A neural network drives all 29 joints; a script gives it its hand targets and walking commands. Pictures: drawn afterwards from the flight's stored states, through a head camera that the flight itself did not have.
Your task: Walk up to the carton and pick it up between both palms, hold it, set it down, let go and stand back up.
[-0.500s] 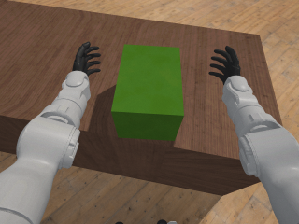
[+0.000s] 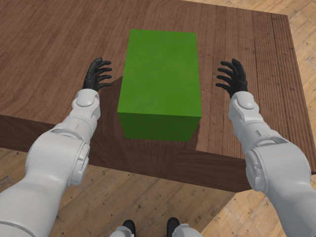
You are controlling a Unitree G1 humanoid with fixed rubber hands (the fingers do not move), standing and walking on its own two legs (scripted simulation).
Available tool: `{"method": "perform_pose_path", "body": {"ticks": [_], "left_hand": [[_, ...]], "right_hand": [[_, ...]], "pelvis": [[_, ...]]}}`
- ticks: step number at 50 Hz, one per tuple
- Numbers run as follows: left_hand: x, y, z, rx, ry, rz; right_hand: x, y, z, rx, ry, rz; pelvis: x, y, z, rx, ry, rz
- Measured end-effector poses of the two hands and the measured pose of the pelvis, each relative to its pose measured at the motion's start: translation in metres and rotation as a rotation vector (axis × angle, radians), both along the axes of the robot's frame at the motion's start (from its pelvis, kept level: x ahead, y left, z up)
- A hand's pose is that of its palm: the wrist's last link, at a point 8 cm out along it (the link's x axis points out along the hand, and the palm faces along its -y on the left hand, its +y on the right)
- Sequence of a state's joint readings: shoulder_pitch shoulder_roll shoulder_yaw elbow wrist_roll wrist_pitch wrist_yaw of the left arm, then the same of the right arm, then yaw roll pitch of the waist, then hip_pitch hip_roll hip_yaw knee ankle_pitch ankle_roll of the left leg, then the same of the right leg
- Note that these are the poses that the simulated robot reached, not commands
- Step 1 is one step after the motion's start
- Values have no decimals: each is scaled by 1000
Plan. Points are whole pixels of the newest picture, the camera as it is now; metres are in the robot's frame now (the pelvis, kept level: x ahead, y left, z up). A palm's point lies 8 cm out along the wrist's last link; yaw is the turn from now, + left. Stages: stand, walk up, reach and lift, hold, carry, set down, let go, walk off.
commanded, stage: reach and lift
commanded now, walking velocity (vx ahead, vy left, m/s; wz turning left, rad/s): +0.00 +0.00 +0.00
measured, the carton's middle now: (160, 86) +0.52 -0.02 -0.04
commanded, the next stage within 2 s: none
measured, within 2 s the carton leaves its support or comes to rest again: neither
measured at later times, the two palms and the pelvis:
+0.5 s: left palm (105, 91) +0.48 +0.13 +0.01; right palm (228, 93) +0.46 -0.20 +0.02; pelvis -0.01 -0.01 -0.02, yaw +0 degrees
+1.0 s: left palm (110, 95) +0.46 +0.11 +0.01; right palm (218, 103) +0.43 -0.17 +0.01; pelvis +0.00 +0.01 +0.01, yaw +0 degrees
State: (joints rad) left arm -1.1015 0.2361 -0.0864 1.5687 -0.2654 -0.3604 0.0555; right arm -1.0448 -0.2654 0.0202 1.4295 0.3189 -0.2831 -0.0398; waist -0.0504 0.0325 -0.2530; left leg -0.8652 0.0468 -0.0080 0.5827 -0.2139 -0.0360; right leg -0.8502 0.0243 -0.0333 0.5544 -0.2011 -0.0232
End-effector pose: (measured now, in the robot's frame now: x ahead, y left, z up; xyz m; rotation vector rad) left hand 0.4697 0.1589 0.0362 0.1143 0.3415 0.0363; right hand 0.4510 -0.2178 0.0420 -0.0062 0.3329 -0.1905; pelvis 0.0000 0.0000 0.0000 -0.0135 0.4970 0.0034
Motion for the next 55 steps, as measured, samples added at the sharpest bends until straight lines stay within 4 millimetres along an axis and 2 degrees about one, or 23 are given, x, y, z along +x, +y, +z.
{"method": "perform_pose_path", "body": {"ticks": [4,9,14,20,30,35,45,55], "left_hand": [[1,-8,-11,-8,-12,-3],[8,-21,-17,-24,-27,-10],[10,-29,-22,-27,-25,-25],[7,-29,-26,-35,-28,-16],[7,-35,-21,-54,-52,-19],[6,-40,-21,-73,-49,-16],[0,-44,-22,-75,-52,-20],[-14,-44,-21,-65,-49,-9]], "right_hand": [[-3,1,-18,5,3,-2],[-1,0,-27,-8,-9,1],[2,0,-29,-15,-30,1],[6,5,-26,-15,-51,7],[7,28,-23,-2,-46,39],[4,41,-25,18,-39,29],[-8,43,-27,2,-72,-8],[-23,44,-30,-37,-88,-23]], "pelvis": [[-3,1,-6,-1,39,-4],[-6,0,-13,2,69,-11],[-7,-2,-16,9,84,-20],[-6,-5,-18,13,84,-19],[-8,-8,-17,9,66,-4],[-8,-7,-14,8,50,0],[-3,1,2,1,-13,4],[15,8,17,5,-92,4]]}}
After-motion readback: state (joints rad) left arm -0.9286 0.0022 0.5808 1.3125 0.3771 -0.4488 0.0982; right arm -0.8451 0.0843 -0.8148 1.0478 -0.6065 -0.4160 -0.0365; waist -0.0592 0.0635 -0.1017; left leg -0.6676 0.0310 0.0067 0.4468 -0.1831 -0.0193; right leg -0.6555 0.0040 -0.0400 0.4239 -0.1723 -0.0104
